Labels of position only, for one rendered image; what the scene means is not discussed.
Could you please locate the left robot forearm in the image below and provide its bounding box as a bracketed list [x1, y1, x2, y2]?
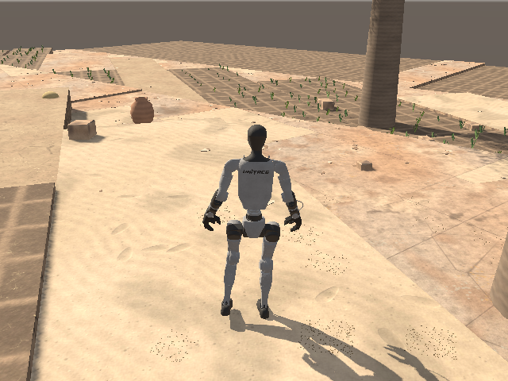
[206, 189, 223, 217]

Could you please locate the right robot upper arm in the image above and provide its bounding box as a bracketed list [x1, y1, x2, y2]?
[272, 160, 294, 203]

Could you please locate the left robot upper arm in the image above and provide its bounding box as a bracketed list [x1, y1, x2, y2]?
[215, 159, 240, 202]

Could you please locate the left robot foot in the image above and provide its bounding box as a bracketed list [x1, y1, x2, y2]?
[221, 299, 233, 316]

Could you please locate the right robot forearm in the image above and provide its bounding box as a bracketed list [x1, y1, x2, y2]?
[286, 191, 300, 219]

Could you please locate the robot right hand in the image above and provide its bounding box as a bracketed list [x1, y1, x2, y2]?
[284, 216, 302, 232]

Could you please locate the robot head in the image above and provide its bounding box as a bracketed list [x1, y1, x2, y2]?
[243, 125, 270, 162]

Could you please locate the robot left hand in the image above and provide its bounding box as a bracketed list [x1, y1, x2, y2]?
[202, 213, 221, 231]

